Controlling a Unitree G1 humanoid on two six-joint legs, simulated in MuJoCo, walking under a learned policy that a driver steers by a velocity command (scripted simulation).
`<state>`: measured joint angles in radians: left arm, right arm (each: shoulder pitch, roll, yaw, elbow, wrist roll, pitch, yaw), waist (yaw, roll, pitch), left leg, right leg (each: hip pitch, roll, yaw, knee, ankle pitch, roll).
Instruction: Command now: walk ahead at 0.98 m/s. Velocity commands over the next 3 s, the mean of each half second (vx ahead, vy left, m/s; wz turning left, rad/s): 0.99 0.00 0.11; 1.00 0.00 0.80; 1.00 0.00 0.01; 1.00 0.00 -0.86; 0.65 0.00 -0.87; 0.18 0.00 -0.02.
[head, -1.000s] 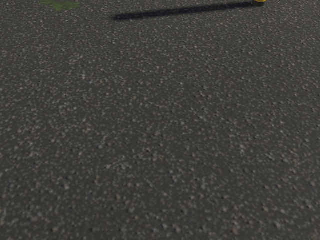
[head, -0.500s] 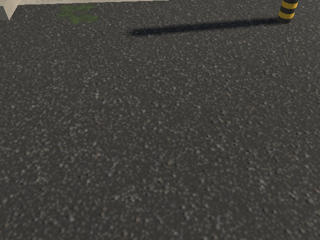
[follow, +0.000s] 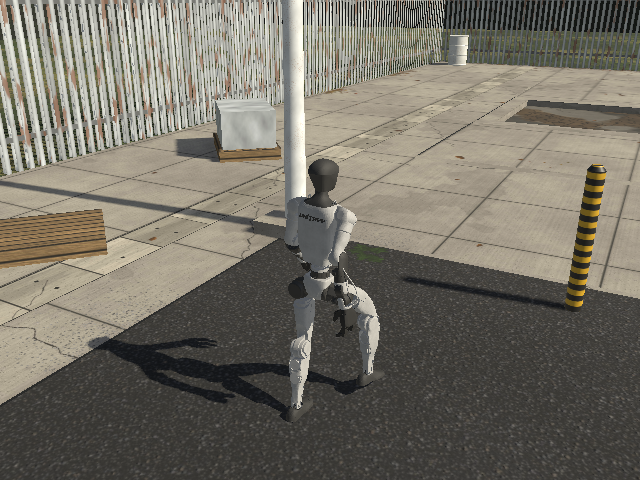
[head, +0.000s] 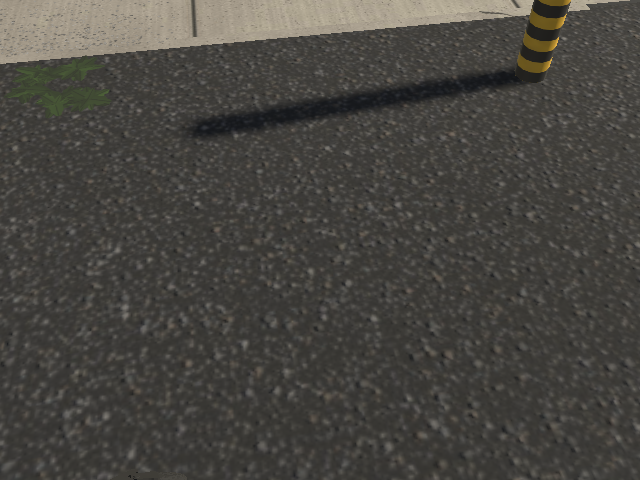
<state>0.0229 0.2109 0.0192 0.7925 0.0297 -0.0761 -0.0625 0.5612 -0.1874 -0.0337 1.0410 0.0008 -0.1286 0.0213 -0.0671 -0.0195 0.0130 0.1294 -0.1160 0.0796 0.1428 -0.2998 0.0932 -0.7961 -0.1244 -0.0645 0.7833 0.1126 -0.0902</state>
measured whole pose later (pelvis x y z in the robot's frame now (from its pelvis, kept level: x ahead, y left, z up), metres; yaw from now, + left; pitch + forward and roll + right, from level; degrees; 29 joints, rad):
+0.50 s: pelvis +0.48 -0.01 -0.01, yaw +5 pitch +1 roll -1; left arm 0.52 0.22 0.03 1.03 0.00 -0.15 -0.02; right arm 0.02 -0.24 0.00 0.77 -0.02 -0.08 0.06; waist 0.06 0.02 0.04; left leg -0.78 0.07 0.07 0.71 0.15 0.13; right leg 0.22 0.10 -0.13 0.07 -0.32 -0.07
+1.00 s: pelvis +0.98 +0.09 -0.01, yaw +29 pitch +3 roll -1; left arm -0.09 0.24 -0.04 0.59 0.04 -0.09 -0.02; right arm 0.50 -0.30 -0.08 0.90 0.01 -0.08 0.01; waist -0.16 0.00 0.04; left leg 0.13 -0.16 -0.29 0.30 -0.41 0.17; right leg -0.66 -0.05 0.05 0.54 0.04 0.01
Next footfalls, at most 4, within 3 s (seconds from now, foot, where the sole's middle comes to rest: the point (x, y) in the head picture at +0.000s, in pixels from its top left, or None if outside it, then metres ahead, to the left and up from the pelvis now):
0.14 right None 0.36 -0.08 -0.77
0.62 left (283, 348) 0.80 0.07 -0.77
1.04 right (275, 204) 1.27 0.08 -0.77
1.44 left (137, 178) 1.40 0.48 -0.77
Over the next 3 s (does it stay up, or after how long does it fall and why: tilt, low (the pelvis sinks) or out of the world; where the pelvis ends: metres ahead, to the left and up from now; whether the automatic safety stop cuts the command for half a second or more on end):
stays up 2.28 0.45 0.00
